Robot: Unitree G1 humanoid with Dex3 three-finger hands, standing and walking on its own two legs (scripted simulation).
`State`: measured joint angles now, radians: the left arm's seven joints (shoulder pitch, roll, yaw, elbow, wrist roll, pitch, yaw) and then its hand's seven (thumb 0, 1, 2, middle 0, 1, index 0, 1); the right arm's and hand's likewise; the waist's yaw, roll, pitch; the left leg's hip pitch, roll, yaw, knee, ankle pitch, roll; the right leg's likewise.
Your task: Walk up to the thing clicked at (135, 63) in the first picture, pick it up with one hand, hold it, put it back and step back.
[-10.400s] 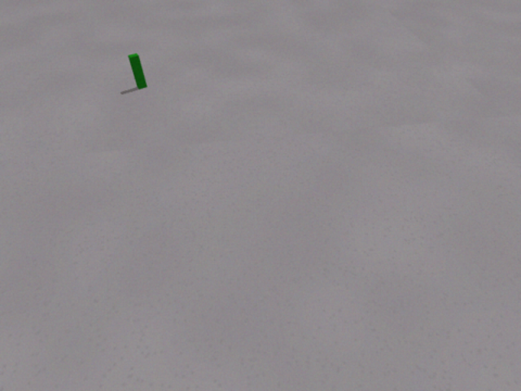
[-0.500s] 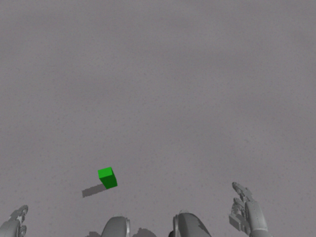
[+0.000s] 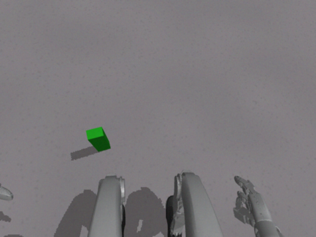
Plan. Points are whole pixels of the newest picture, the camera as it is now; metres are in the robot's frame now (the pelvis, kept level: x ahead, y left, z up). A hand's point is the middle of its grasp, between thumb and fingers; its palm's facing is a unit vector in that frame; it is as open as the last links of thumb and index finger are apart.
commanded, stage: go down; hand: left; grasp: from the side
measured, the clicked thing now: (99, 140) +0.45 +0.21 -0.44
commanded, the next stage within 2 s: approach in 1.40 s
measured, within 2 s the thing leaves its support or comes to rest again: neither
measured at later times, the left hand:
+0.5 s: hand (1, 151) +0.33 +0.39 -0.11, palm faces +0.17 -0.98 -0.12, open 17.5 cm
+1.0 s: hand (2, 145) +0.35 +0.40 -0.12, palm faces +0.16 -0.98 -0.11, open 17.5 cm
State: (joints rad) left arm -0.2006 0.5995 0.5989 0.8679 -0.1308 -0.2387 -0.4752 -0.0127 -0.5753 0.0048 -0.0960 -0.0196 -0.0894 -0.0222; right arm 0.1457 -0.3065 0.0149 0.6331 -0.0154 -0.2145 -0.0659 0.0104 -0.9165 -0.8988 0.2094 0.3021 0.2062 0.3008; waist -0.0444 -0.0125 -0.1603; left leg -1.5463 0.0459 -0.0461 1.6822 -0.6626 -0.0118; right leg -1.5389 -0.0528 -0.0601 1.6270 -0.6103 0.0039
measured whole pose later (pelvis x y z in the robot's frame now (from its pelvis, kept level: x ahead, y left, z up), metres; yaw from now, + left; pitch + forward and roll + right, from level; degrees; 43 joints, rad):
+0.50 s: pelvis -0.02 +0.00 -0.08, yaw -1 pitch +33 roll -5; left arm -0.43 0.78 0.75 1.02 -0.16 -0.31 -0.65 -0.02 -0.55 0.00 -0.09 -0.02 -0.08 -0.02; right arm 0.11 -0.35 0.06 0.66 -0.03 -0.20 -0.06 0.01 -0.93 -0.90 0.21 0.30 0.21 0.30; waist -0.06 -0.02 -0.14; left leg -1.86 0.04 -0.08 1.97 -0.69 -0.02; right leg -1.84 -0.06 -0.07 1.90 -0.63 0.00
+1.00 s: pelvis -0.04 +0.00 -0.13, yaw -2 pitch +33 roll -6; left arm -0.54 0.86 0.79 1.06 -0.16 -0.31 -0.69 -0.02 -0.55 0.01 -0.08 -0.03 -0.07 -0.03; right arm 0.12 -0.36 0.08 0.66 -0.03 -0.20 -0.06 0.01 -0.93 -0.90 0.21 0.30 0.21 0.30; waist -0.08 -0.02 -0.12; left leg -1.99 0.03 -0.10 2.11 -0.70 -0.01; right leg -1.97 -0.06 -0.08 2.03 -0.63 0.00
